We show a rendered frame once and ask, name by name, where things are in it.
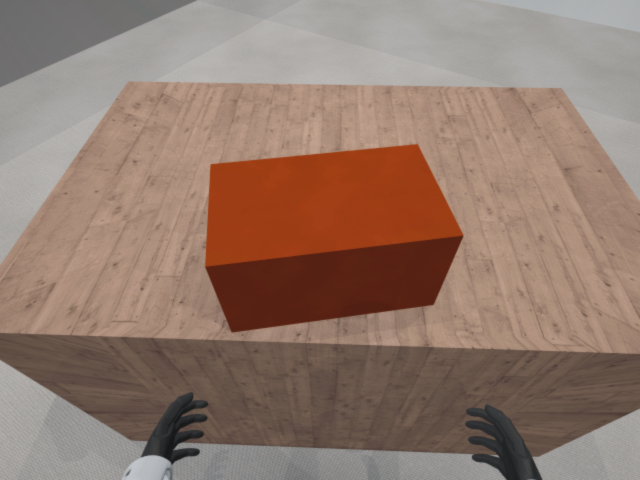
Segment left robot hand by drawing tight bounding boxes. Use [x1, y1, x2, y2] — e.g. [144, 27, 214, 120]
[141, 392, 208, 464]

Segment left robot forearm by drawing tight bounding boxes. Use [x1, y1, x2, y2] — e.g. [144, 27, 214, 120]
[121, 455, 173, 480]

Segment right robot hand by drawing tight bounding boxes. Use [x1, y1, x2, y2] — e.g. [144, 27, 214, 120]
[465, 404, 542, 480]

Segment carton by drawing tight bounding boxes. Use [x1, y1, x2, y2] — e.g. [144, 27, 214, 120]
[205, 144, 464, 332]

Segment pedestal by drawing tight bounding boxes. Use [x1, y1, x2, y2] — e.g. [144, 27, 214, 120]
[0, 81, 640, 457]

